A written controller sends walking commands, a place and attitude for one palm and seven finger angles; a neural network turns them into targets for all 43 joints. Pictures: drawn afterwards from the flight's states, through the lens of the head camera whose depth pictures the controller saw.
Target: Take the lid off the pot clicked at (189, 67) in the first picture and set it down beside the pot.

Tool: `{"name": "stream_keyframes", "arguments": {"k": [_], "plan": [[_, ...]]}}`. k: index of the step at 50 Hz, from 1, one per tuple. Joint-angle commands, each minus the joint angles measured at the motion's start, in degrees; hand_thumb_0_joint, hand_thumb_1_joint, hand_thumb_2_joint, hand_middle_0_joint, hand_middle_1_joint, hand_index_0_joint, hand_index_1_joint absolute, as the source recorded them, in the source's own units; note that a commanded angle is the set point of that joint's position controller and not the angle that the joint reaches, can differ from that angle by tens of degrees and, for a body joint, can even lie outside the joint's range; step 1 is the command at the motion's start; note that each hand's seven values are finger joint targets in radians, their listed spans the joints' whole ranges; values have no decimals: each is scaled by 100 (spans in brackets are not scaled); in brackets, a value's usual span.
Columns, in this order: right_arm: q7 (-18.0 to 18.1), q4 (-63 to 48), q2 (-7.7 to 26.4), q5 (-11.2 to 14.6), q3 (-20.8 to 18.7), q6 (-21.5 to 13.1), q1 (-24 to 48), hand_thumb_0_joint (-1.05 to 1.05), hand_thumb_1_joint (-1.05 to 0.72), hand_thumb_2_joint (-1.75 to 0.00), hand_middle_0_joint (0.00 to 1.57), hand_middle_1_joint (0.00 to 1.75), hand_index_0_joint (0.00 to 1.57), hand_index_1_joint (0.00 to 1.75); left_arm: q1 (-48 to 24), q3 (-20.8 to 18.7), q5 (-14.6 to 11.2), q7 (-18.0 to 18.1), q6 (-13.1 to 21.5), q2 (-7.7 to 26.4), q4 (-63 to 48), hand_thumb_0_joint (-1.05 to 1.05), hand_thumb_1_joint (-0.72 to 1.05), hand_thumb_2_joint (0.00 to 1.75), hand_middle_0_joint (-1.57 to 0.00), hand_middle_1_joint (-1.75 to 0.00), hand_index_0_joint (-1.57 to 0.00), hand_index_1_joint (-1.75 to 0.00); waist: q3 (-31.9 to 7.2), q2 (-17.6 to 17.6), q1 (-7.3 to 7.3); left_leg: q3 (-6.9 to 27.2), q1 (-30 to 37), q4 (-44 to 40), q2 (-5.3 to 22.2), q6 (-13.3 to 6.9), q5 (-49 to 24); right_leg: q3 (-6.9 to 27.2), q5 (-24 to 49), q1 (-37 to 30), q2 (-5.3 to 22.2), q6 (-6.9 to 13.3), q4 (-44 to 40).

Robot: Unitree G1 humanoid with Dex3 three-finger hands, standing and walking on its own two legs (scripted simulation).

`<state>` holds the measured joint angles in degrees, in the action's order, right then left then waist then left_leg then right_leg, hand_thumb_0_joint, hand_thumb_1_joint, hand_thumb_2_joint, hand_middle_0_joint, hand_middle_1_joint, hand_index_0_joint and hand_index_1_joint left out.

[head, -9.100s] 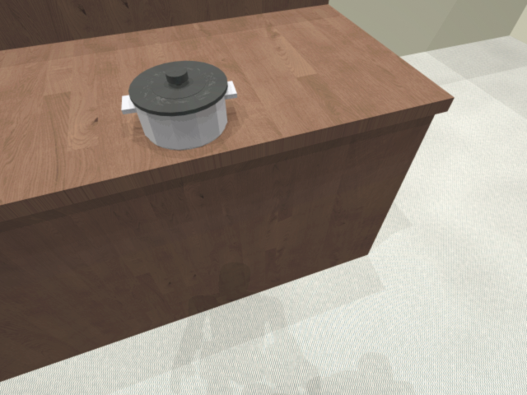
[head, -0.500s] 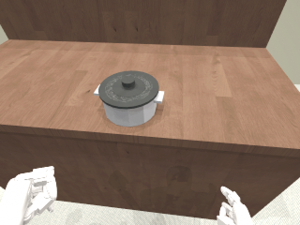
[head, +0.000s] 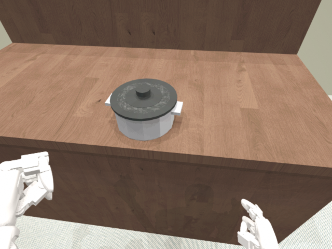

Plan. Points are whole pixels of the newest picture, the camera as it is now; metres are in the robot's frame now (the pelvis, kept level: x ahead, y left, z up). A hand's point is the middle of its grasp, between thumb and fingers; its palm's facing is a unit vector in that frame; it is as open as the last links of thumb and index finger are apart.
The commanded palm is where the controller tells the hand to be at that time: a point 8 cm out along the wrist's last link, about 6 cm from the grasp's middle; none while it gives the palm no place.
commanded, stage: raise the hand higher, near the body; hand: left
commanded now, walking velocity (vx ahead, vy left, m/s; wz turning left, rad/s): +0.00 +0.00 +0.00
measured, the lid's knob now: (143, 90) +0.48 +0.14 +0.15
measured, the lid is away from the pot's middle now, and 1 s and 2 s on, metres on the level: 0.00 0.00 0.00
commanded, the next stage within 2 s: reach forward and open the fingers in 0.04 s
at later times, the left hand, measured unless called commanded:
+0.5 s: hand (35, 171) +0.19 +0.27 +0.17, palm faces +0.02 -0.02 -1.00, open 3.0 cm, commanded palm +0.17 +0.26 +0.23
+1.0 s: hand (41, 144) +0.23 +0.27 +0.19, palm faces -0.02 +0.01 -1.00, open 8.3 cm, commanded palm +0.20 +0.26 +0.26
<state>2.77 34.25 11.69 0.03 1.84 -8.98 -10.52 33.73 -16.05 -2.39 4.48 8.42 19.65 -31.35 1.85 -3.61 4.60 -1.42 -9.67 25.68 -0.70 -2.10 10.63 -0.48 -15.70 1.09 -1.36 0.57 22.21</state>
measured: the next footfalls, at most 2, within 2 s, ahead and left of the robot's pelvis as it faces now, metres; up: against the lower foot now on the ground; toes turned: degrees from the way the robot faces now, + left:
none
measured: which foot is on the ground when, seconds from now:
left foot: down 0.00-1.00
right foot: down 0.00-1.00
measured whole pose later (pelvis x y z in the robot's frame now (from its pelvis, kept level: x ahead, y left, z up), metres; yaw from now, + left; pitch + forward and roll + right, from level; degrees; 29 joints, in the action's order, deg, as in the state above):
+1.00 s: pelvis -0.05 +0.01 -0.01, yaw +2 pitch -4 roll -1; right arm 0.1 32.9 16.4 2.8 2.6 2.8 -5.4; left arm -10.1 -3.3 40.7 -23.4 -5.1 42.5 -13.0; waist 2.4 -7.6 4.8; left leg -0.4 -16.3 26.1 -2.6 -3.5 5.6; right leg -2.0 -14.5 9.6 0.5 -0.5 28.4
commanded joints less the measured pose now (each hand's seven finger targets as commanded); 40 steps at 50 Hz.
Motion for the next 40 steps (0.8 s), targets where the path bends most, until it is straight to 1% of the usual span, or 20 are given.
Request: {"name": "stream_keyframes", "arguments": {"k": [1,5,7,8,9,10,11,12,14,16,19,21,24,26,28,33,35,36,38,40], "plan": [[67,-950,580,38,-255,-310,842,0,-90,-90,20,30,20,30,-567,-679,-88,92,412,854,-1300,0,90,90,-130,-150,-130,-150,-281,5,-76,214,931,-362,234,60,-365,6,465,1148,109,70,-654],[64,-875,620,38,-278,-340,850,0,-90,-90,20,30,20,30,-655,-916,-112,130,461,1029,-1291,0,90,90,-130,-150,-130,-150,-323,-43,-48,179,1019,-314,228,55,-463,39,564,1133,100,70,-682],[67,-849,582,31,-267,-301,863,0,-90,-90,20,30,20,30,-764,-857,-142,105,464,897,-1083,0,90,90,-130,-150,-130,-150,-226,232,-58,191,971,-365,237,47,-506,-3,584,1113,118,60,-682],[2,-1052,1010,-126,-213,55,1023,0,-90,-90,20,30,20,30,-1005,-615,2034,250,-103,2204,-1470,0,87,92,-129,-146,-129,-146,-388,-343,22,31,287,-148,81,63,-803,7,835,1301,55,3,-114],[-60,-1294,784,-96,-235,259,1095,0,-90,-90,20,30,20,30,-1159,-638,2012,327,-409,1770,-1729,0,84,94,-129,-143,-129,-143,-466,-570,58,-21,108,-142,73,111,-931,-222,824,1210,95,66,52],[-105,-1357,797,-11,-251,408,1173,0,-90,-90,20,30,20,30,-1052,-756,2541,392,-670,2153,-1673,0,81,96,-128,-139,-128,-139,-406,-678,116,-23,37,-63,89,138,-891,-56,801,1233,35,117,85],[-147,-1430,815,-46,-258,609,1153,0,-90,-90,20,30,20,30,-787,-760,2888,363,-902,2230,-1672,0,78,98,-127,-136,-127,-136,-707,-623,180,-65,20,25,76,125,-919,-89,746,1219,36,121,186],[-184,-1460,856,-21,-252,802,1216,0,-90,-90,20,30,20,30,-593,-785,3183,300,-1120,2341,-1444,0,75,100,-127,-132,-127,-132,-779,-315,203,-52,-27,95,60,116,-901,-88,708,1220,23,107,235],[-223,-1518,939,45,-250,1076,1366,0,-90,-90,20,30,20,30,-870,-835,3674,71,-1396,2803,-1262,0,69,105,-125,-125,-125,-125,-846,-36,166,-9,-63,211,25,72,-790,26,686,1311,39,69,217],[-216,-1507,955,160,-229,1195,1545,0,-90,-90,20,30,20,30,-1273,-787,3944,-295,-1552,3137,-919,0,63,109,-124,-118,-124,-118,-880,181,107,29,-132,285,-9,35,-654,74,709,1359,76,13,180],[-184,-1368,1026,260,-263,1183,1490,0,-90,-90,20,30,20,30,-1802,-736,4084,-846,-1553,3503,-434,0,53,115,-121,-107,-121,-107,-1020,212,72,166,42,268,-17,-19,-639,50,771,1397,131,-81,89],[-194,-1375,984,308,-251,1075,1574,0,-90,-90,20,30,20,30,-2459,-364,4002,-1214,-1461,3395,-738,0,47,119,-119,-100,-119,-100,-1274,-117,-8,225,215,239,-52,-48,-783,-48,977,1387,110,-101,125],[-125,-1211,1039,306,-257,984,1444,0,-90,-90,20,30,20,30,-2664,-449,4012,-1632,-1440,3645,-87,0,36,126,-116,-90,-116,-90,-1007,352,-28,309,221,130,-89,-70,-758,-96,972,1440,67,-134,-28],[-111,-1186,1018,291,-204,964,1511,0,-90,-90,20,30,20,30,-3394,-459,4088,-1884,-1380,3901,-94,0,30,130,-114,-83,-114,-83,-1128,155,-45,291,253,85,-140,-79,-812,-125,1065,1314,67,-124,-28],[-72,-1144,996,270,-197,915,1591,0,-90,-90,20,30,20,30,-3801,-374,4108,-2055,-1301,3937,34,0,23,134,-111,-76,-111,-76,-1047,-80,-37,323,346,6,-148,-78,-747,-121,911,1376,43,-116,-97],[-122,-1157,1005,269,-177,937,1631,0,-90,-90,20,30,20,30,-4207,-200,4080,-2443,-1325,3860,645,0,7,145,-105,-58,-105,-58,-983,-20,-13,291,315,-149,-186,-53,-548,-161,687,1317,1,-101,-173],[-182,-1308,971,333,-168,844,1750,0,-90,-90,20,30,20,30,-4558,-93,4078,-2472,-1300,3751,270,0,1,149,-103,-51,-103,-51,-1268,-280,-61,370,610,-116,-186,-54,-632,-122,663,1254,-54,-26,-68],[-179,-1175,975,249,-154,890,1649,0,-90,-90,20,30,20,30,-4761,-66,4139,-2566,-1287,3870,476,0,-3,151,-102,-47,-102,-47,-1407,-181,-12,340,513,-203,-214,-53,-597,-169,642,1174,-30,-58,-114],[-161,-1157,1019,251,-167,905,1614,0,-90,-90,20,30,20,30,-4816,-154,4162,-2589,-1316,3967,833,0,-9,155,-99,-40,-99,-40,-1099,64,7,327,351,-270,-173,-45,-253,-175,286,1317,-35,-78,-173],[-206,-1252,1032,321,-160,850,1663,0,-90,-90,20,30,20,30,-5232,-227,4205,-2540,-1314,4059,633,0,-15,159,-97,-33,-97,-33,-1243,-295,-32,407,513,-242,-162,-28,-282,-146,223,1281,-81,12,-52]]}}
